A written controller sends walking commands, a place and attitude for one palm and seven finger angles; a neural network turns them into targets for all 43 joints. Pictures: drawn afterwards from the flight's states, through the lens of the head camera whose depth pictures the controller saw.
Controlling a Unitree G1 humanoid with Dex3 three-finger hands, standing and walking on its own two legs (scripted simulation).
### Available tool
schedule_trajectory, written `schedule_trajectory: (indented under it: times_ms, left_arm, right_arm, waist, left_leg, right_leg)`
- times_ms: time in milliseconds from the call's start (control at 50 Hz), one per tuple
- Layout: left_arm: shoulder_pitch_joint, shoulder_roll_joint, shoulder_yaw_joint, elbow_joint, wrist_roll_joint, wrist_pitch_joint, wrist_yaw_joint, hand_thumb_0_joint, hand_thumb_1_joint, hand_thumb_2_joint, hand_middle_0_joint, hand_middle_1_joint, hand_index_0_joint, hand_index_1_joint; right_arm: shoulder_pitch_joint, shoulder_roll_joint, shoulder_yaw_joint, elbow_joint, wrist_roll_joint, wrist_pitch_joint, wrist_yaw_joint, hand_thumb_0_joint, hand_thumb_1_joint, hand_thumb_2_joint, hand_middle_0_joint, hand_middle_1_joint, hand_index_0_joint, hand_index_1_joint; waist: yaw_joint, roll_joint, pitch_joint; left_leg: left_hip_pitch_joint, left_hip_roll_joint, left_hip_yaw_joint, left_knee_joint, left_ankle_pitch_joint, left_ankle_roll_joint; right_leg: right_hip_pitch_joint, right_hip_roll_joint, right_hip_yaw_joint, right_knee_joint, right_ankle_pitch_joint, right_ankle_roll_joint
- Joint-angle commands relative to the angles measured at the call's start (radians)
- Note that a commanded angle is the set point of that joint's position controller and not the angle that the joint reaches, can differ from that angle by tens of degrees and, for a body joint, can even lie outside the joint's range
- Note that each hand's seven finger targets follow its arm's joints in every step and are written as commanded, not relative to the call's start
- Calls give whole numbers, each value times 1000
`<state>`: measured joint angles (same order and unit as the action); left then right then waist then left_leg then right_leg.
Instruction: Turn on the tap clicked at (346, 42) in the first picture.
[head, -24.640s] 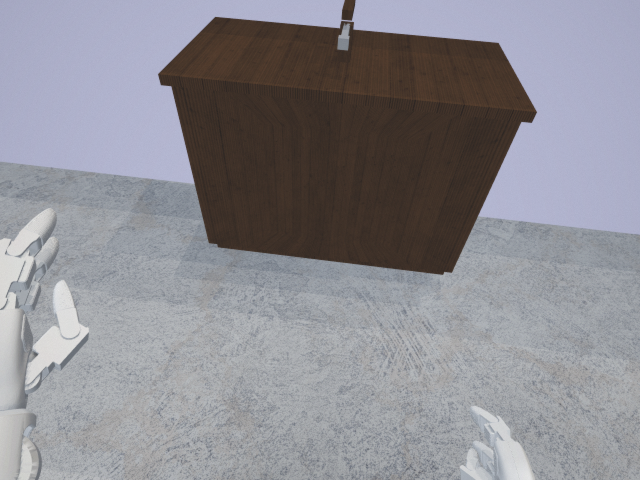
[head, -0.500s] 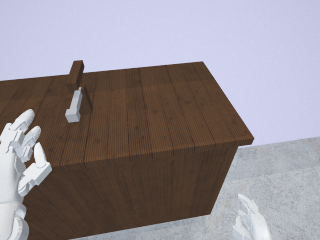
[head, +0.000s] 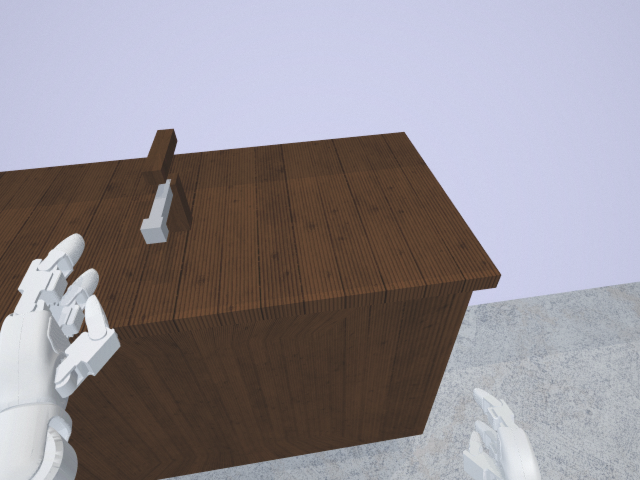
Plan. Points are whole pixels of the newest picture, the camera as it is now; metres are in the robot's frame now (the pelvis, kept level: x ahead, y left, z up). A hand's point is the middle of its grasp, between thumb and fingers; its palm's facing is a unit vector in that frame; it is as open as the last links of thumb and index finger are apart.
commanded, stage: turn the palm inward beside the body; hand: left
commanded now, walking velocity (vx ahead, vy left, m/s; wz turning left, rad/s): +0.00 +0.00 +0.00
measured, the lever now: (155, 230) +0.39 +0.31 +0.12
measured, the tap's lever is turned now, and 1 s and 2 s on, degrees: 0 0 0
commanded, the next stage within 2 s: reach beside the lever's end, fingers flat in 0.56 s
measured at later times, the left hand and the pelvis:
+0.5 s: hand (135, 334) +0.19 +0.21 +0.17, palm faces +0.48 -0.87 -0.14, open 7.4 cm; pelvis +0.01 -0.02 +0.00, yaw +1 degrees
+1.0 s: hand (125, 314) +0.22 +0.24 +0.16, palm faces +0.49 -0.86 -0.12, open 7.4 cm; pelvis +0.01 -0.01 +0.00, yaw +0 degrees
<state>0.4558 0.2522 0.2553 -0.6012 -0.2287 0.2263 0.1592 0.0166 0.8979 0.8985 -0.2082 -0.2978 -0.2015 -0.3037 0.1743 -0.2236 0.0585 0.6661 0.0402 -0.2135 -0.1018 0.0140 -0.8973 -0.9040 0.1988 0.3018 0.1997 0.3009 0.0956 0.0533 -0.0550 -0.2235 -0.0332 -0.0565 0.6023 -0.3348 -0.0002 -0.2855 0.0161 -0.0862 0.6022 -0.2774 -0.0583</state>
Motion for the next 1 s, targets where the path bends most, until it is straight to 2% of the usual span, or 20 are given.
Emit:
schedule_trajectory:
  times_ms: [0,120,140,220,240,300,340,380,440,480,600,620,640,720,740,820,840,900,940,980]
  left_arm:
    - [-124,142,94,-230,-2,-52,23,0,900,900,-200,-300,-200,-300]
    - [-148,143,94,-225,-18,-17,26,0,900,900,-200,-300,-200,-300]
    - [-151,147,103,-230,-18,-12,28,0,900,900,-200,-300,-200,-300]
    - [-132,144,95,-226,-16,-3,31,0,900,900,-200,-300,-200,-300]
    - [-135,150,97,-232,-10,-4,30,0,900,900,-200,-300,-200,-300]
    - [-125,144,98,-225,-18,-10,32,0,900,900,-200,-300,-200,-300]
    - [-125,152,114,-228,-18,-13,34,0,900,900,-200,-300,-200,-300]
    - [-114,136,98,-219,-19,-13,30,0,900,900,-200,-300,-200,-300]
    - [-120,147,108,-232,-17,-14,26,0,900,900,-200,-300,-200,-300]
    - [-110,130,91,-220,-17,-15,22,0,900,900,-200,-300,-200,-300]
    - [-110,137,106,-226,-22,-25,22,0,900,900,-200,-300,-200,-300]
    - [-105,139,109,-211,-26,-20,20,0,900,900,-200,-300,-200,-300]
    - [-115,139,108,-221,-21,-20,17,0,900,900,-200,-300,-200,-300]
    - [-155,160,139,-172,-29,-17,15,0,900,900,-200,-300,-200,-300]
    - [-173,165,150,-157,-25,-17,15,0,900,900,-200,-300,-200,-300]
    - [-225,162,142,-122,-30,-25,5,0,900,900,-200,-300,-200,-300]
    - [-249,156,128,-133,-22,-32,1,0,900,900,-200,-300,-200,-300]
    - [-226,166,144,-97,-25,-40,-5,0,900,900,-200,-300,-200,-300]
    - [-257,173,153,-75,-21,-39,-9,0,900,900,-200,-300,-200,-300]
    - [-229,161,150,-65,-22,-41,-10,0,900,900,-200,-300,-200,-300]
  right_arm:
    - [-190,-104,-39,-172,4,-63,-4,0,-900,-900,200,300,200,300]
    - [-200,-106,-40,-166,9,-70,-6,0,-900,-900,200,300,200,300]
    - [-209,-104,-38,-164,13,-74,-6,0,-900,-900,200,300,200,300]
    - [-202,-106,-42,-165,9,-72,-3,0,-900,-900,200,300,200,300]
    - [-207,-105,-39,-161,13,-72,-1,0,-900,-900,200,300,200,300]
    - [-196,-105,-42,-165,9,-73,0,0,-900,-900,200,300,200,300]
    - [-205,-104,-44,-161,10,-74,1,0,-900,-900,200,300,200,300]
    - [-193,-105,-46,-163,9,-73,2,0,-900,-900,200,300,200,300]
    - [-192,-106,-43,-163,11,-73,3,0,-900,-900,200,300,200,300]
    - [-183,-106,-45,-166,9,-73,1,0,-900,-900,200,300,200,300]
    - [-178,-106,-47,-168,6,-79,-2,0,-900,-900,200,300,200,300]
    - [-178,-106,-47,-166,7,-78,-2,0,-900,-900,200,300,200,300]
    - [-188,-104,-43,-164,11,-79,1,0,-900,-900,200,300,200,300]
    - [-170,-108,-48,-158,7,-72,-7,0,-900,-900,200,300,200,300]
    - [-179,-106,-45,-152,12,-73,-7,0,-900,-900,200,300,200,300]
    - [-169,-110,-48,-149,8,-73,-12,0,-900,-900,200,300,200,300]
    - [-175,-108,-43,-149,12,-78,-12,0,-900,-900,200,300,200,300]
    - [-156,-113,-48,-150,5,-80,-14,0,-900,-900,200,300,200,300]
    - [-166,-112,-46,-147,10,-77,-14,0,-900,-900,200,300,200,300]
    - [-152,-110,-48,-154,4,-74,-13,0,-900,-900,200,300,200,300]
  waist:
    - [-1,-14,-27]
    - [-3,-32,-23]
    - [-2,-4,-19]
    - [-1,-46,-20]
    - [0,4,-11]
    - [-1,-63,-24]
    - [-1,-38,-30]
    - [-4,-59,-41]
    - [-1,-2,-45]
    - [-5,-47,-47]
    - [-4,-79,-62]
    - [-3,-78,-55]
    - [-3,-15,-42]
    - [-5,-62,-60]
    - [-5,-25,-46]
    - [-11,-37,-53]
    - [-14,1,-55]
    - [-7,-53,-82]
    - [-10,-7,-69]
    - [-3,-25,-84]
  left_leg:
    - [-76,23,3,-110,78,23]
    - [-83,20,9,-91,63,30]
    - [-79,19,9,-89,61,30]
    - [-86,21,12,-77,88,32]
    - [-77,21,13,-78,86,31]
    - [-90,20,13,-69,96,33]
    - [-79,23,14,-59,114,32]
    - [-81,23,17,-58,132,33]
    - [-68,19,16,-58,144,32]
    - [-72,20,17,-60,147,34]
    - [-72,20,14,-56,159,35]
    - [-79,20,13,-55,150,33]
    - [-62,20,16,-55,159,33]
    - [-72,18,13,-63,164,33]
    - [-64,17,13,-69,168,32]
    - [-64,16,10,-77,165,32]
    - [-47,14,10,-82,170,31]
    - [-55,14,6,-88,186,31]
    - [-42,15,9,-93,199,29]
    - [-46,14,6,-99,222,24]
  right_leg:
    - [58,-45,47,-149,-39,45]
    - [69,-57,78,-183,-87,53]
    - [65,-57,80,-186,-89,52]
    - [79,-65,96,-193,-75,58]
    - [69,-64,92,-195,-76,54]
    - [81,-68,104,-194,-65,64]
    - [83,-73,112,-200,-40,65]
    - [93,-74,107,-185,4,68]
    - [90,-72,103,-178,38,64]
    - [96,-70,99,-172,48,67]
    - [105,-73,101,-169,77,73]
    - [102,-76,107,-174,70,76]
    - [91,-72,102,-176,70,66]
    - [104,-69,97,-165,92,71]
    - [94,-62,89,-166,85,64]
    - [96,-61,88,-164,82,63]
    - [88,-53,75,-158,78,56]
    - [111,-49,70,-146,112,57]
    - [103,-47,67,-147,127,52]
    - [117,-44,56,-133,155,49]
